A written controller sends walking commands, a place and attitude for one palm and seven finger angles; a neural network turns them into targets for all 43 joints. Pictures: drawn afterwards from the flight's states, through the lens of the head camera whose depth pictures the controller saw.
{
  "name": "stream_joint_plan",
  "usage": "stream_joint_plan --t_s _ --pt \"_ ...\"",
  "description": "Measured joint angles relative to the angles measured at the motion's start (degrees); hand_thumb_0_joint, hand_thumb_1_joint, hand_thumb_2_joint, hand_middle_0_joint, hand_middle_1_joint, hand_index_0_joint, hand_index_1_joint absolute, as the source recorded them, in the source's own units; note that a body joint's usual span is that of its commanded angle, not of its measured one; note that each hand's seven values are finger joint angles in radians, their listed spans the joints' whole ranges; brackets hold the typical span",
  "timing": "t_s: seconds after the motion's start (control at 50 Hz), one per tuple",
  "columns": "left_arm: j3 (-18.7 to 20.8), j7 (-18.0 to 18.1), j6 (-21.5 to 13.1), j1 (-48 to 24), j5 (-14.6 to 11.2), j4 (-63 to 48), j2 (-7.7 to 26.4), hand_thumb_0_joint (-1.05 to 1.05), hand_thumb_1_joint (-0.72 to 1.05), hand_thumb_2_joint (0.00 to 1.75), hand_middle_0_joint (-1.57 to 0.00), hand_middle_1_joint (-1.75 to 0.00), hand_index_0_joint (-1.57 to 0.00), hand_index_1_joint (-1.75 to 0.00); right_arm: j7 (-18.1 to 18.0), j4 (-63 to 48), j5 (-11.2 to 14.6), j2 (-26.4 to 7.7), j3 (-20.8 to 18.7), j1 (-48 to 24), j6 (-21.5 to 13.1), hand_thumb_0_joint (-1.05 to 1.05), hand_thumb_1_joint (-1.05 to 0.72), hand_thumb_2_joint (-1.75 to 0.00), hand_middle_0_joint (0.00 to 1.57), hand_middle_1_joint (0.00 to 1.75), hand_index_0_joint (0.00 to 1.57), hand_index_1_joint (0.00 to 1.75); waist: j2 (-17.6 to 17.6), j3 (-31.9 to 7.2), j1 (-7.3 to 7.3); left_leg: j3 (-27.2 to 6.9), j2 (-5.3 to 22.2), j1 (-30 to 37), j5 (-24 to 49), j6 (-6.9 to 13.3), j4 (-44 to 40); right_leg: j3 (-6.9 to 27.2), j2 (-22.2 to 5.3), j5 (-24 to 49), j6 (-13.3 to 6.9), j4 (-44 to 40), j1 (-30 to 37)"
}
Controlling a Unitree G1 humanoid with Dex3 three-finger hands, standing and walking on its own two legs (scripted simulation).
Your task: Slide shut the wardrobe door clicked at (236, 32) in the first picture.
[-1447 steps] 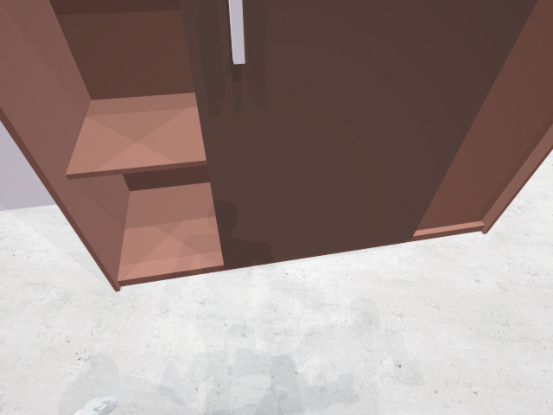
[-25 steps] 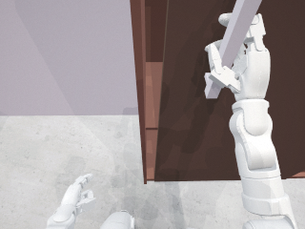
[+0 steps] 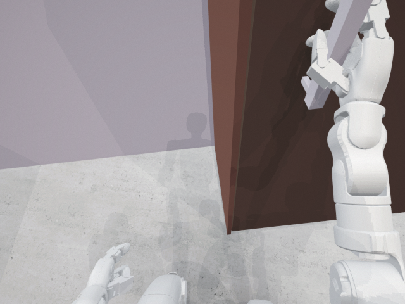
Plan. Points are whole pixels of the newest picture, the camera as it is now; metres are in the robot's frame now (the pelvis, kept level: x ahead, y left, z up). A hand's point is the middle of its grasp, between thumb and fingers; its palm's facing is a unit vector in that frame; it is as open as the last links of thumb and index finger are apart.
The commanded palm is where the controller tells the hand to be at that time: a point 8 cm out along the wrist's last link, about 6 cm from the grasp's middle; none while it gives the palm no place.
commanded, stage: stop walking and hold the door there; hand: right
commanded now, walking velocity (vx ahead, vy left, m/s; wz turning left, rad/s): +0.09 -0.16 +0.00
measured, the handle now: (332, 34) +0.43 -0.21 +0.27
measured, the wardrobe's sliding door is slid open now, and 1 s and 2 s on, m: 0.00 0.00 0.01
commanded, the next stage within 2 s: none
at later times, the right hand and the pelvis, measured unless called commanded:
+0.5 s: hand (321, 61) +0.40 -0.19 +0.24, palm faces +0.42 +0.88 -0.21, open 6.8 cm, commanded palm +0.35 -0.23 +0.23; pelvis +0.04 +0.07 -0.01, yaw +6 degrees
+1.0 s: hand (322, 62) +0.40 -0.19 +0.24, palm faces +0.43 +0.87 -0.22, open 6.8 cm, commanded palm +0.35 -0.24 +0.23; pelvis +0.05 +0.07 +0.00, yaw +10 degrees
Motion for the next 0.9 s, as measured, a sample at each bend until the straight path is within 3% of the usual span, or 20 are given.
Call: stream_joint_plan --t_s 0.04,0.08,0.14,0.18,0.2,0.24,0.26,0.3,0.34,0.4,0.46,0.48,0.52,0.56,0.6,0.7,0.74,0.78,0.9 --pt "-0.82 -0.49 0.03 -0.62 0.17 0.08 -0.72 0.02 0.91 0.9 -0.19 -0.3 -0.2 -0.29 1.2 0.68 -0.49 -1.49 -0.95 0.37 -1.32 -0.08 -0.66 -0.83 0.46 1.4 0.24 1.25 -0.29 -0.34 -0.97 -0.33 1.76 -1.32 1.07 -0.72 -0.1 0.12 -2.35 0.3 1.25 -1.1 0.55" --pt "-1.71 -0.19 0.93 -1.68 0.59 -0.36 -1.43 0.02 0.9 0.9 -0.2 -0.3 -0.2 -0.29 2.53 0.97 0.06 -5.4 -3.16 2.89 -3.1 -0.09 -0.65 -0.82 0.47 1.41 0.24 1.27 -1.15 -1.29 -0.72 0.05 3.32 -1.24 1.1 -1.28 -3.95 -0.47 -4.89 -0.12 2.22 -1.16 1.09" --pt "-2.44 0.48 0.07 -1.29 0.43 -1.83 -1.51 0.01 0.9 0.9 -0.2 -0.3 -0.2 -0.3 2.77 2.02 1.02 -8.95 -6.41 5.63 -3.54 -0.1 -0.65 -0.82 0.5 1.43 0.24 1.3 -2.95 -2.49 -0.91 1.56 4.57 3.31 2.04 -1.78 -17.56 -1.08 -7.89 -2.07 3.78 0.92 1.65" --pt "-3.19 0.89 -0.87 -0.82 0.01 -2.31 -1.22 0.01 0.9 0.9 -0.2 -0.3 -0.2 -0.3 2.76 4.0 0.99 -11.35 -8.73 6.3 -3.45 -0.12 -0.64 -0.82 0.5 1.43 0.23 1.31 -2.88 -3.3 -0.46 2.05 4.77 8.61 7.53 -1.96 -28.33 -0.8 -8.41 -4.64 4.2 4.86 1.05" --pt "-3.62 1.11 -1.29 -0.63 -0.15 -2.37 -1.22 0.01 0.9 0.9 -0.2 -0.3 -0.2 -0.3 3.07 5.13 1.03 -13.15 -10.0 6.31 -3.01 -0.13 -0.64 -0.82 0.5 1.43 0.22 1.31 -1.65 -4.04 0.24 1.28 5.29 11.11 11.6 -2.23 -32.97 -0.56 -7.64 -6.46 3.61 8.0 -0.02" --pt "-3.43 1.83 -1.56 -2.6 -0.14 -0.75 1.22 0.01 0.9 0.89 -0.2 -0.3 -0.2 -0.3 3.04 6.76 0.97 -13.7 -14.13 8.14 -3.59 -0.15 -0.64 -0.83 0.5 1.43 0.21 1.3 -4.59 -3.44 2.72 2.0 4.48 10.87 12.99 -4.36 -30.35 3.81 -6.4 -10.51 0.65 17.51 -3.54" --pt "-2.87 2.45 -1.7 -3.23 0.09 0.18 2.62 0.01 0.9 0.89 -0.2 -0.3 -0.2 -0.3 2.87 7.24 0.87 -13.45 -15.83 9.68 -3.98 -0.16 -0.64 -0.82 0.5 1.43 0.21 1.29 -5.91 -3.4 3.54 2.0 4.43 10.89 11.71 -4.87 -29.79 5.26 -4.16 -11.51 -0.32 21.88 -5.23" --pt "-1.67 3.63 -2.01 -3.49 0.35 1.52 4.89 0.01 0.9 0.89 -0.2 -0.3 -0.2 -0.3 2.65 6.82 1.11 -13.42 -18.22 13.12 -4.12 -0.17 -0.62 -0.81 0.5 1.43 0.24 1.3 -6.46 -4.19 3.67 0.26 4.92 10.33 11.03 -5.29 -30.79 4.88 1.09 -11.43 -1.02 27.34 -8.18" --pt "-0.81 4.66 -2.32 -2.89 0.74 2.5 6.31 0.01 0.9 0.89 -0.2 -0.3 -0.2 -0.3 2.78 6.03 1.42 -13.73 -19.61 15.29 -4.94 -0.18 -0.6 -0.82 0.49 1.42 0.27 1.32 -5.11 -4.81 4.01 -1.18 5.84 9.95 11.81 -5.3 -32.22 2.68 4.78 -10.56 -1.39 26.92 -9.92" --pt "-0.08 5.63 -2.07 -0.79 0.89 3.02 7.37 0.01 0.91 0.9 -0.2 -0.3 -0.2 -0.29 3.4 4.1 1.45 -14.93 -20.46 17.47 -5.86 -0.21 -0.57 -0.84 0.48 1.42 0.28 1.33 -2.34 -5.88 5.59 -1.42 6.9 9.97 12.47 -5.47 -33.57 -0.23 7.26 -10.44 -2.13 17.71 -9.09" --pt "0.64 6.21 -2.06 1.8 0.83 2.91 8.22 0.01 0.91 0.9 -0.19 -0.3 -0.2 -0.29 3.38 1.48 0.5 -15.99 -20.11 19.06 -5.81 -0.27 -0.55 -0.86 0.48 1.43 0.27 1.31 -0.87 -7.4 6.78 -1.23 6.7 9.5 12.08 -5.83 -33.09 -1.66 7.63 -4.44 -2.98 5.16 -5.33" --pt "0.92 6.44 -2.11 2.34 0.72 3.0 8.09 0.01 0.91 0.9 -0.19 -0.3 -0.2 -0.29 3.22 0.81 0.18 -16.43 -19.88 19.39 -5.81 -0.29 -0.55 -0.86 0.48 1.44 0.27 1.3 0.04 -7.44 6.84 -1.7 6.88 9.37 11.67 -5.82 -32.33 -2.28 7.83 -0.42 -3.69 3.68 -4.59" --pt "1.1 6.73 -2.28 3.77 0.38 2.56 7.61 0.02 0.91 0.9 -0.19 -0.3 -0.2 -0.29 2.76 0.04 -0.34 -16.57 -19.64 20.47 -5.92 -0.31 -0.55 -0.87 0.47 1.46 0.26 1.28 1.21 -7.91 6.26 -2.74 6.85 8.37 7.29 -3.8 -29.12 -3.8 7.91 0.33 -4.62 3.45 -3.73" --pt "1.05 6.95 -2.83 5.46 0.42 1.97 6.87 0.02 0.91 0.9 -0.19 -0.3 -0.19 -0.29 2.25 0.4 -0.59 -15.99 -19.56 21.97 -6.6 -0.31 -0.56 -0.88 0.46 1.47 0.25 1.27 0.31 -9.24 6.37 -2.53 5.39 6.3 0.99 -2.67 -20.81 -4.07 7.08 -0.59 -4.92 3.03 -3.5" --pt "0.47 7.02 -3.32 6.83 0.29 1.84 5.64 0.02 0.91 0.9 -0.19 -0.3 -0.19 -0.29 1.81 0.95 -0.33 -15.83 -19.31 23.15 -7.11 -0.29 -0.57 -0.89 0.46 1.47 0.25 1.28 -0.71 -10.33 7.0 -1.31 4.29 6.58 -0.7 -2.37 -17.62 -3.35 6.42 -0.5 -4.85 2.29 -3.51" --pt "-2.52 6.1 -4.02 7.63 0.2 2.38 2.62 0.02 0.9 0.9 -0.19 -0.3 -0.2 -0.29 1.89 1.58 0.36 -17.17 -20.34 23.62 -6.41 -0.27 -0.6 -0.89 0.45 1.45 0.23 1.28 -0.87 -11.03 5.86 1.73 3.61 13.79 7.74 -2.63 -33.2 -4.25 5.04 -2.18 -3.66 5.33 -4.85" --pt "-3.07 5.88 -3.81 6.85 0.61 3.04 2.46 0.02 0.9 0.9 -0.2 -0.3 -0.2 -0.29 1.65 2.62 0.3 -16.66 -21.07 24.16 -7.31 -0.27 -0.61 -0.89 0.46 1.45 0.22 1.27 -2.8 -10.74 6.29 2.21 2.53 14.06 8.62 -2.63 -33.79 -3.54 4.08 -2.77 -3.25 6.22 -5.23" --pt "-3.05 5.62 -3.58 6.62 0.71 3.35 2.31 0.02 0.9 0.9 -0.2 -0.3 -0.2 -0.3 1.68 3.07 0.7 -16.48 -21.39 24.89 -8.1 -0.27 -0.6 -0.89 0.46 1.44 0.22 1.28 -3.4 -11.26 6.28 2.02 2.33 13.7 8.41 -2.58 -34.15 -2.32 4.83 -4.12 -2.92 6.46 -5.73" --pt "-3.0 6.09 -2.91 5.93 0.77 3.88 2.58 0.02 0.9 0.89 -0.2 -0.3 -0.2 -0.3 2.16 1.72 1.1 -17.2 -21.76 26.76 -9.27 -0.31 -0.57 -0.89 0.47 1.46 0.23 1.29 -1.76 -11.84 6.08 0.6 2.76 13.89 8.83 -2.98 -35.21 -2.36 6.28 -1.06 -4.24 2.74 -4.0"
